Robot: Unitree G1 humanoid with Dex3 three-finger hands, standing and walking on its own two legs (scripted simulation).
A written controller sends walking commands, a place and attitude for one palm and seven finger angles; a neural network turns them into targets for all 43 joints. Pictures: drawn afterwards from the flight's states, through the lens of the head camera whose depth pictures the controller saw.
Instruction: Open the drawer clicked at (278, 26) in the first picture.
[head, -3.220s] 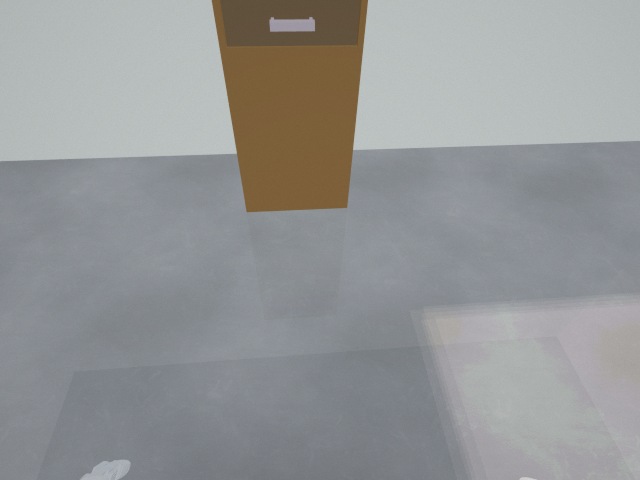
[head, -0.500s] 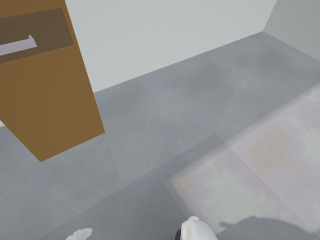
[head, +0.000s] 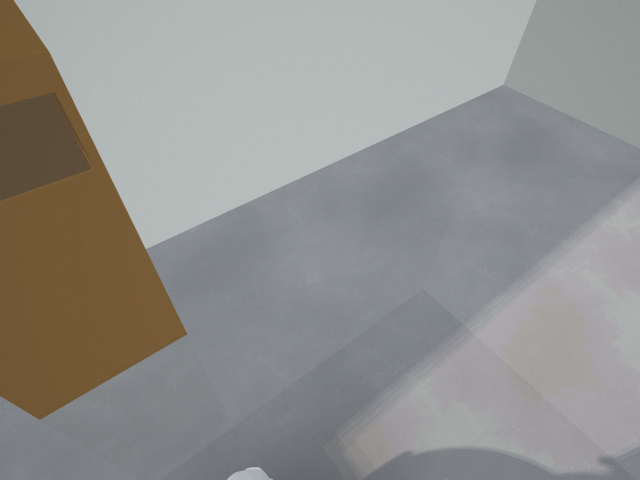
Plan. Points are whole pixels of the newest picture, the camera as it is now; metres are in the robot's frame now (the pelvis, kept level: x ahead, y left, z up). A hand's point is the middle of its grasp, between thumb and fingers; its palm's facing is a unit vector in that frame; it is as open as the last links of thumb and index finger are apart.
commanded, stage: turn to face it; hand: left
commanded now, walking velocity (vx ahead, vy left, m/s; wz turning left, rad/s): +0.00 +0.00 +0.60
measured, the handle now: out of the picture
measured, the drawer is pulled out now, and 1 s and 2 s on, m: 0.00 0.00 0.00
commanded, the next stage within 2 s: take the last steps up to it in 1.10 s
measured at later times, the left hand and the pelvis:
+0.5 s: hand out of the picture +0.07 +0.21 -0.16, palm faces +0.29 -0.91 -0.29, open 7.4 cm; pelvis +0.03 -0.02 -0.01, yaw +15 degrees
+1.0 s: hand out of the picture -0.08 +0.19 -0.18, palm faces +0.56 -0.79 -0.24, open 7.4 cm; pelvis +0.01 -0.01 -0.01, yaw +32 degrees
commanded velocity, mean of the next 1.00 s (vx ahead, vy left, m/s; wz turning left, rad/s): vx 0.00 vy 0.00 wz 0.51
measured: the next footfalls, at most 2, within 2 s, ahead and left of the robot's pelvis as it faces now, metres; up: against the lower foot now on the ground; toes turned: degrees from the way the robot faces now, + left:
left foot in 0.04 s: +0.12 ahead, +0.13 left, +0.00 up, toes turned +9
right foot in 0.50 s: +0.11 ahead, -0.14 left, +0.00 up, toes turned +14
